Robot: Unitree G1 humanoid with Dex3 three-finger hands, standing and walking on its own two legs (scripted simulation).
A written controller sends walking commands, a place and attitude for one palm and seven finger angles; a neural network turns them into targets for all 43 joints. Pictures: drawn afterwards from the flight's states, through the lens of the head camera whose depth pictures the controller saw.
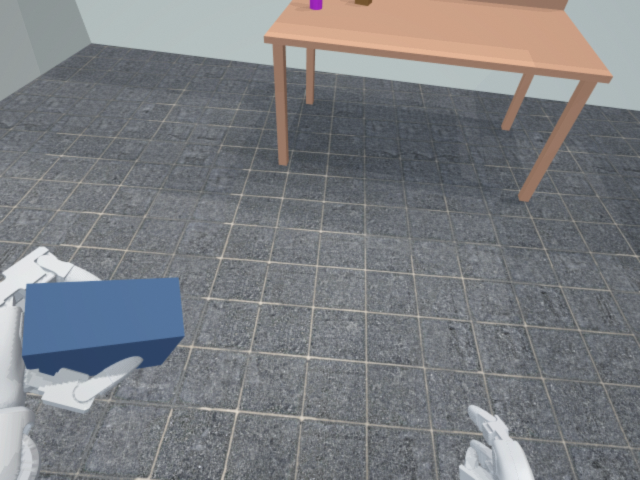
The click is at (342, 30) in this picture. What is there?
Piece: table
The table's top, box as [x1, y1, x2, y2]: [264, 0, 612, 83]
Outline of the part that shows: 264,35 264,42 608,83 612,77 609,71 563,10 466,0 372,0 372,2 367,6 355,4 354,0 322,0 322,8 319,10 313,10 309,8 309,0 292,0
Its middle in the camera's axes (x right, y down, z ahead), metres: +0.49 -0.98 +1.76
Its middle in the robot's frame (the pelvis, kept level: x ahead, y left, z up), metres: +1.99 -0.39 -0.13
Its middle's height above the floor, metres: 0.64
